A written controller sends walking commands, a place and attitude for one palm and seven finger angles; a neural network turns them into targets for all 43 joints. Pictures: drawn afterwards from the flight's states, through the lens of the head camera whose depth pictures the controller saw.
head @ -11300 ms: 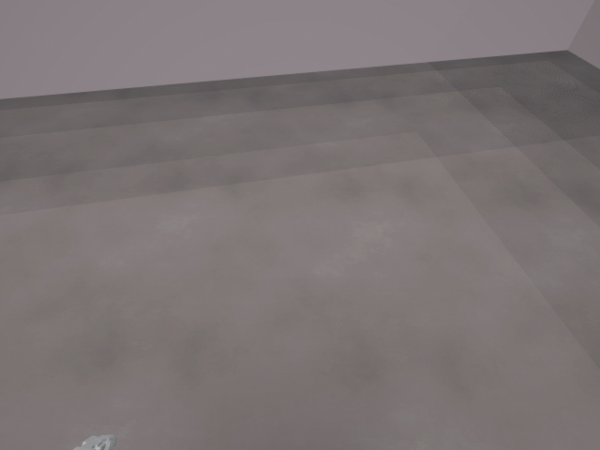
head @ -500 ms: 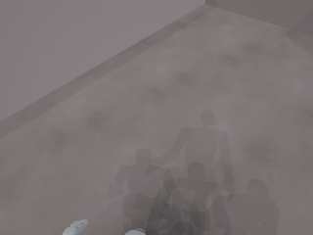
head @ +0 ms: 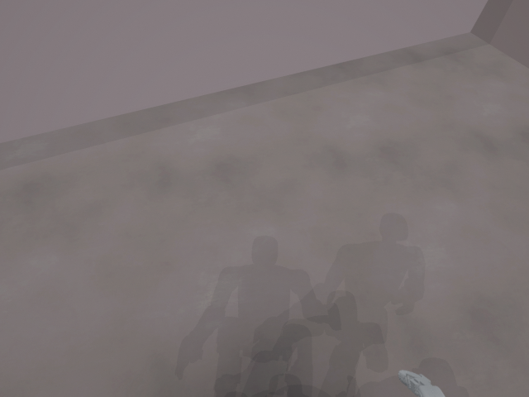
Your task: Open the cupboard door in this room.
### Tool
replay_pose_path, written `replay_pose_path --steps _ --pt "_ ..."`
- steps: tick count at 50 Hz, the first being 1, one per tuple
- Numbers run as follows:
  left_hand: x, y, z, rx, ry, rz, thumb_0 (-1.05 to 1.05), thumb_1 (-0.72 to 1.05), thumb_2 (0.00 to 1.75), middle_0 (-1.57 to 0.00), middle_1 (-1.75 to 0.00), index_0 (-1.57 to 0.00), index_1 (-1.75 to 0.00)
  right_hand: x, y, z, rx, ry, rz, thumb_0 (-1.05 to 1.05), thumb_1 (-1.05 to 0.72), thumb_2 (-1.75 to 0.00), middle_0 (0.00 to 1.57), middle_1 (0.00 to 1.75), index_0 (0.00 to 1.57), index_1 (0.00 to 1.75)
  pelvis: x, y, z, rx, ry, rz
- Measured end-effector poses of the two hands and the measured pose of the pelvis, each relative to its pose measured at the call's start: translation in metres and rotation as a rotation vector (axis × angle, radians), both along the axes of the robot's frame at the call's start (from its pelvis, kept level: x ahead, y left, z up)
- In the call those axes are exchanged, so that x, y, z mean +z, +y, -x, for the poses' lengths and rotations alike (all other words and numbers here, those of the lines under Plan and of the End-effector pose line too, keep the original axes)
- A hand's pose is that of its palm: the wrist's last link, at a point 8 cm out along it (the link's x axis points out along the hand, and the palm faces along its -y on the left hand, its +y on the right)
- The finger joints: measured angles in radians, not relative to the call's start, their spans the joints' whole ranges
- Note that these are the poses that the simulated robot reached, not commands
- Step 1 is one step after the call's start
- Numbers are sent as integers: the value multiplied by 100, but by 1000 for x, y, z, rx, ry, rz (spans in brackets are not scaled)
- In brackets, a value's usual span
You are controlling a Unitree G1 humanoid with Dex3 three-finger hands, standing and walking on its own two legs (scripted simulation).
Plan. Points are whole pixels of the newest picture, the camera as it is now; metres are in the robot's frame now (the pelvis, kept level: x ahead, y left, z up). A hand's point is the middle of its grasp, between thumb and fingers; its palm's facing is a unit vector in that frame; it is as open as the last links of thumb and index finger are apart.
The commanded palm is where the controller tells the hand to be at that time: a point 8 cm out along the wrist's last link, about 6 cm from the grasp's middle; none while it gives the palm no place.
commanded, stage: turn or walk to find it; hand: left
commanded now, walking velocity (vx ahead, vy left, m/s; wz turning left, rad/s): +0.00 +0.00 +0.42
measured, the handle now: out of the picture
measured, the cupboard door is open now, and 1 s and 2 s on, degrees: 0 0 0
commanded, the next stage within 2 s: none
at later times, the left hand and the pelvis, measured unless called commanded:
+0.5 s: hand out of the picture +0.06 +0.18 -0.14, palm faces +0.18 -0.94 -0.29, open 7.4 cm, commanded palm none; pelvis -0.01 -0.04 +0.01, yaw +12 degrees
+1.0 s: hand out of the picture -0.10 +0.21 -0.17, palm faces +0.43 -0.87 -0.24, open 7.4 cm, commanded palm none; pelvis -0.04 +0.00 +0.01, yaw +24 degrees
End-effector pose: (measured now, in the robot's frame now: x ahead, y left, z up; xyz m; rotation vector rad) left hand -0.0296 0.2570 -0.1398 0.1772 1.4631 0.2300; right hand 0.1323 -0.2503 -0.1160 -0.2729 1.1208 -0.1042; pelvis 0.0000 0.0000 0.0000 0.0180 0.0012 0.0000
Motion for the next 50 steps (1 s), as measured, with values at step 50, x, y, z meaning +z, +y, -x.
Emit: replay_pose_path --steps 50 --pt "6 -3 97 386 -119 -14 1 91 90 -20 -29 -19 -30 13 57 2 342 48 22 1 -91 -90 20 30 20 30 13 0 44 417 -23 34"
